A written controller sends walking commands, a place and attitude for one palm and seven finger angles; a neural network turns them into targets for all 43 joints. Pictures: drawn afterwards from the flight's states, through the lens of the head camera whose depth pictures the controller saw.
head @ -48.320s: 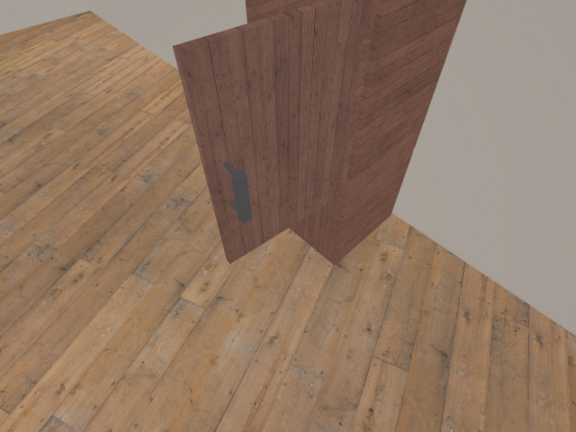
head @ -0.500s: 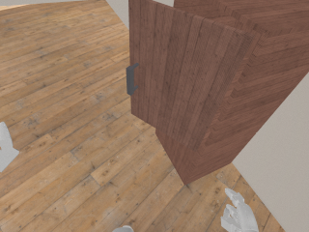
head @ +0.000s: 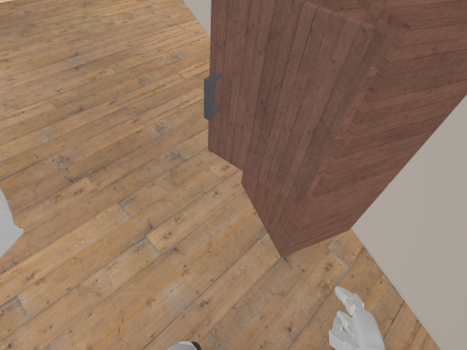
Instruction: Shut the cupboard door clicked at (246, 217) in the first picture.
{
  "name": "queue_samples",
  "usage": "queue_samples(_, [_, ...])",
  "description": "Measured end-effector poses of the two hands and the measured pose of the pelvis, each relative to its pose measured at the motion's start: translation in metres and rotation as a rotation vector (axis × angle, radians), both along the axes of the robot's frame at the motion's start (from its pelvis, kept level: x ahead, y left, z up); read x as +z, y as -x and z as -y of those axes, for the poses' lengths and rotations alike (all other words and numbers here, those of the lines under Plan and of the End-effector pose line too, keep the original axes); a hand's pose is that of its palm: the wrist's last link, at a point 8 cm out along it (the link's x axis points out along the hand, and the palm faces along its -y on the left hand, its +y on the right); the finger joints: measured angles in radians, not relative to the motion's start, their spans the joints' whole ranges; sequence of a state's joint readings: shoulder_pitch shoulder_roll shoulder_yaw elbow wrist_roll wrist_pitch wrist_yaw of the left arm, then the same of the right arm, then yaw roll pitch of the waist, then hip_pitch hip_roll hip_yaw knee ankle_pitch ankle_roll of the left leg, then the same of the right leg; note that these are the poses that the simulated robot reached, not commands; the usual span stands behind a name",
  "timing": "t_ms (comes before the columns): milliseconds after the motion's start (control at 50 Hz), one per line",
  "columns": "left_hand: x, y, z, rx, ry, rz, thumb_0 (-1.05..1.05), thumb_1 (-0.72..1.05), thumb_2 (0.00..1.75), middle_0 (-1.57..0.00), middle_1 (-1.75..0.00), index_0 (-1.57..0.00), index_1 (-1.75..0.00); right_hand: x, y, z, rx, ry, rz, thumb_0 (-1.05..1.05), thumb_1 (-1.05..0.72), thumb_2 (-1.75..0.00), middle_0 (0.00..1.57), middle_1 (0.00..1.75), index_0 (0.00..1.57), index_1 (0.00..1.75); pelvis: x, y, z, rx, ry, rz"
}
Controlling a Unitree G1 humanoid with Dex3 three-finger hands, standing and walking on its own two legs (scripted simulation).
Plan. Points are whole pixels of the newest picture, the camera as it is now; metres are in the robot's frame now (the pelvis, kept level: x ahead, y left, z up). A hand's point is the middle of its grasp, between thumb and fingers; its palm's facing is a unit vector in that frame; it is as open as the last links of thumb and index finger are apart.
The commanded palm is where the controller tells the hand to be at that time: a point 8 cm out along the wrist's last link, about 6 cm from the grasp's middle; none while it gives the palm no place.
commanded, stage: stop stepping back and stand still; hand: left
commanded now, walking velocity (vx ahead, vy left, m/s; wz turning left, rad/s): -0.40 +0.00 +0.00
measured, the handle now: (213, 96) +0.79 +0.14 -0.05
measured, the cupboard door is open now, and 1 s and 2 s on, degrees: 30 30 30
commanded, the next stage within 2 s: let the arm hang, fingers relaxed in 1.56 s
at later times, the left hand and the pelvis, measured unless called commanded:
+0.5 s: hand out of the picture +0.10 +0.29 +0.17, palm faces +0.44 -0.82 -0.36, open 7.4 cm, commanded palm +0.05 +0.32 +0.19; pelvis -0.10 +0.03 +0.01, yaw -2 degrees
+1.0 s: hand out of the picture +0.10 +0.32 +0.18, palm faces +0.42 -0.80 -0.43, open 7.4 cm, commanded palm +0.03 +0.35 +0.19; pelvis -0.12 +0.05 +0.01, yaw -2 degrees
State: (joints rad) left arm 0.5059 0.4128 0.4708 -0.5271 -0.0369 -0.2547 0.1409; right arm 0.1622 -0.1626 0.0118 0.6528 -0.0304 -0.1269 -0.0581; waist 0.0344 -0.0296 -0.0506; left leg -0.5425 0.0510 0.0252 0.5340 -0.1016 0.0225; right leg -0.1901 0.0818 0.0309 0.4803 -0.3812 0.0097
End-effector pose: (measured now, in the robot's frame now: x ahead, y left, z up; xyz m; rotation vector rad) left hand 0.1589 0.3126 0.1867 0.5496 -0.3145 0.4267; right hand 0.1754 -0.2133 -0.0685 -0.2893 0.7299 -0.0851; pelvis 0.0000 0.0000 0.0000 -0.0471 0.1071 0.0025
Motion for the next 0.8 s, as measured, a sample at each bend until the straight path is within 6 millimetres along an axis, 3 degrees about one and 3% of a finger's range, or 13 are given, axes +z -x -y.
queue_samples(80, [0.004,0.004,0.029,-0.12,0.001,-0.01,0.02,0.89,0.9,-0.21,-0.31,-0.21,-0.3,0.0,0.021,0.004,-0.035,-0.046,0.018,0.01,-0.9,-0.9,0.2,0.3,0.21,0.3,0.001,0.03,0.006,-0.022,0.015,0.027])
queue_samples(140, [0.008,0.017,0.037,-0.186,-0.036,-0.034,0.02,0.89,0.9,-0.21,-0.31,-0.21,-0.3,0.01,0.043,0.012,-0.098,-0.051,0.04,0.01,-0.9,-0.9,0.2,0.3,0.21,0.3,0.003,0.039,0.006,-0.031,0.0,0.034])
queue_samples(240, [0.0,0.044,0.006,-0.108,-0.035,-0.077,0.01,0.88,0.9,-0.22,-0.31,-0.22,-0.3,0.017,0.084,0.03,-0.165,0.026,0.035,0.01,-0.9,-0.9,0.2,0.3,0.2,0.3,0.002,0.046,-0.006,-0.018,-0.002,0.038])
queue_samples(320, [-0.01,0.066,-0.023,-0.004,0.057,-0.063,0.01,0.89,0.9,-0.22,-0.31,-0.22,-0.3,0.021,0.117,0.032,-0.179,0.081,-0.007,0.01,-0.9,-0.9,0.2,0.3,0.2,0.3,0.006,0.063,-0.018,-0.013,-0.016,0.077])
queue_samples(420, [-0.012,0.087,-0.026,0.012,0.117,-0.031,0.02,0.89,0.9,-0.21,-0.31,-0.21,-0.3,0.024,0.146,0.018,-0.164,0.078,0.013,0.01,-0.9,-0.9,0.2,0.3,0.2,0.3,0.01,0.085,-0.027,-0.026,-0.02,0.099])
queue_samples(600, [0.001,0.113,-0.012,-0.057,0.054,-0.064,0.02,0.89,0.9,-0.21,-0.31,-0.21,-0.3,0.008,0.174,-0.013,-0.134,-0.035,0.01,0.01,-0.9,-0.9,0.2,0.3,0.2,0.3,0.01,0.122,-0.028,-0.027,-0.018,0.095])
queue_samples(700, [-0.004,0.13,-0.023,-0.022,0.065,-0.051,0.02,0.89,0.9,-0.21,-0.31,-0.22,-0.3,-0.002,0.187,-0.014,-0.138,-0.024,-0.041,0.01,-0.9,-0.9,0.2,0.3,0.2,0.3,0.006,0.123,-0.034,-0.039,-0.012,0.117])
queue_samples(800, [-0.011,0.125,-0.042,0.019,0.111,0.032,0.02,0.89,0.9,-0.21,-0.31,-0.22,-0.3,-0.01,0.188,-0.013,-0.143,0.042,-0.061,0.01,-0.9,-0.9,0.2,0.3,0.2,0.3,-0.005,0.12,-0.05,-0.008,-0.012,0.144])
